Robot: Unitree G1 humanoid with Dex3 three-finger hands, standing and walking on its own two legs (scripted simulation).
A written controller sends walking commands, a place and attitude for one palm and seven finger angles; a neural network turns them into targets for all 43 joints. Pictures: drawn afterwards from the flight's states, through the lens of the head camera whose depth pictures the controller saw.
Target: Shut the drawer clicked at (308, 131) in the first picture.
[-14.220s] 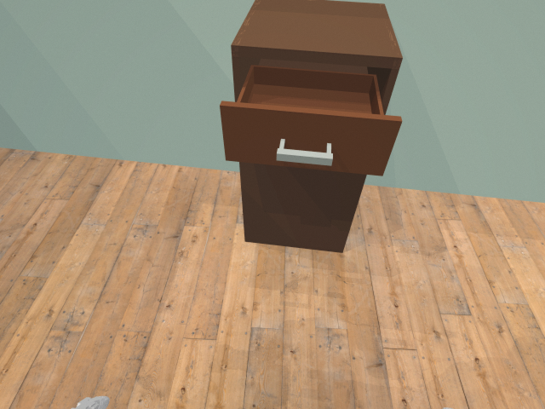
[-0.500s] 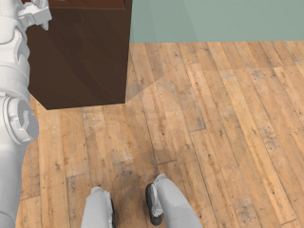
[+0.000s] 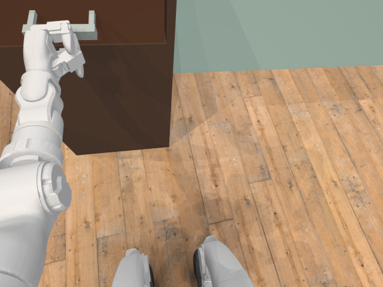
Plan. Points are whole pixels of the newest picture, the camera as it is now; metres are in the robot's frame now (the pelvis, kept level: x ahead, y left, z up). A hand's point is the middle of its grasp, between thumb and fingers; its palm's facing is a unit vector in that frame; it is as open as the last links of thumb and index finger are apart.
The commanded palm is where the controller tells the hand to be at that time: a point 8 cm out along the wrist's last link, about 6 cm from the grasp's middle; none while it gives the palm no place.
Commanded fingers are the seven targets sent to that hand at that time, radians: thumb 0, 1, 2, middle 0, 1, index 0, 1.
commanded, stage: draw the hand back to the body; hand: left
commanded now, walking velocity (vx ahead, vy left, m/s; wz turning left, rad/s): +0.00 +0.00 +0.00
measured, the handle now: (62, 24) +0.63 +0.18 +0.08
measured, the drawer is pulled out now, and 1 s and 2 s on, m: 0.00 0.00 0.00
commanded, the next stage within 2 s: step back with the hand held close in 1.34 s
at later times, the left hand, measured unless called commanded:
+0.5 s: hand (24, 115) +0.39 +0.19 +0.15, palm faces +0.01 -1.00 -0.06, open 3.3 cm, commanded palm +0.35 +0.24 +0.16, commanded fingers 0.00 0.90 0.90 -1.40 -1.60 -1.40 -1.60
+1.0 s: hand out of the picture +0.24 +0.22 +0.22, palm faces +0.35 -0.88 -0.33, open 3.3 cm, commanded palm +0.19 +0.27 +0.24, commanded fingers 0.00 0.90 0.90 -1.40 -1.60 -1.40 -1.60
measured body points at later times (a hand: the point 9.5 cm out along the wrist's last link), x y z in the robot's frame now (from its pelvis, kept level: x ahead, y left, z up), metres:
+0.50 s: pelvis +0.04 +0.00 +0.05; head +0.07 -0.01 +0.50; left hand +0.38 +0.24 +0.15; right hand +0.19 -0.25 -0.04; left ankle +0.01 +0.11 -0.66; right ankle +0.02 -0.13 -0.66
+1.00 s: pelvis +0.03 -0.01 +0.08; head +0.01 -0.03 +0.53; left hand +0.22 +0.27 +0.24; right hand +0.23 -0.21 +0.00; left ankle +0.01 +0.11 -0.66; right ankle +0.02 -0.13 -0.66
